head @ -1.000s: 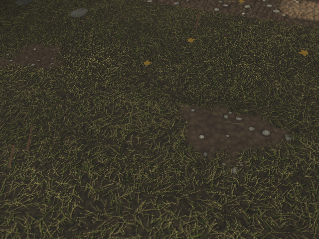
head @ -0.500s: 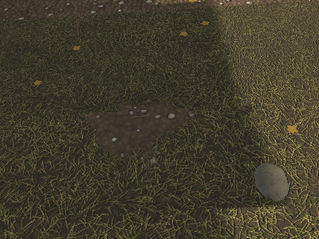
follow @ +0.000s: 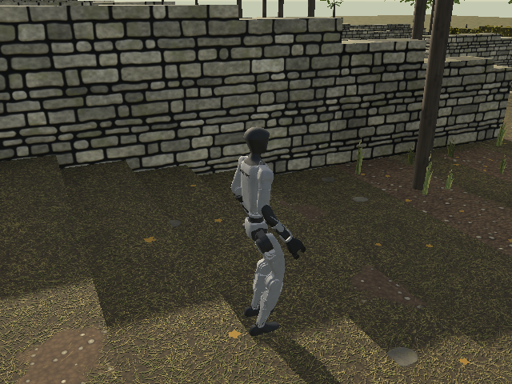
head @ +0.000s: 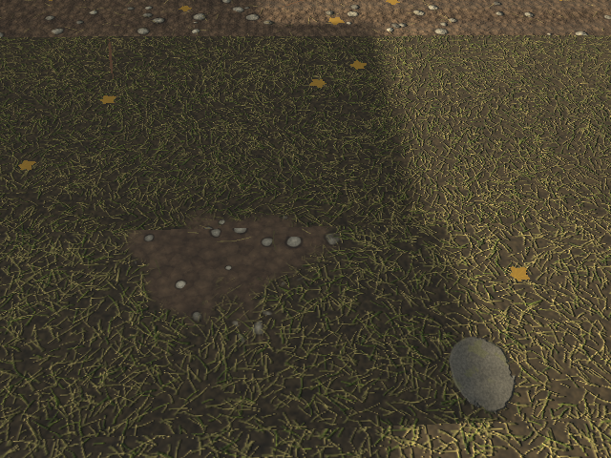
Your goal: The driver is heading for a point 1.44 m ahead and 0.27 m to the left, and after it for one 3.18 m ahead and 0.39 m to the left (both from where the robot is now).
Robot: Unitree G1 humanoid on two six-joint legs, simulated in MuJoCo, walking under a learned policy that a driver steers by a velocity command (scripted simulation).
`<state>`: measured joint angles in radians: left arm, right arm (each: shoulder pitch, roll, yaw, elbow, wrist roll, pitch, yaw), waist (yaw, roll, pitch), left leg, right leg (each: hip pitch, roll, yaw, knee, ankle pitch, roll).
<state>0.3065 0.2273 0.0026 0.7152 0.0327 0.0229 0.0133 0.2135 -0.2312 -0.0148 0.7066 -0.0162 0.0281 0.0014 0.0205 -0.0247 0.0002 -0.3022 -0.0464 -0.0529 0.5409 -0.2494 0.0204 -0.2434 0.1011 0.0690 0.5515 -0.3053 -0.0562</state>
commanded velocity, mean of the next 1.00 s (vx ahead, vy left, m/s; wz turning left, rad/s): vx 0.19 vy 0.00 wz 0.34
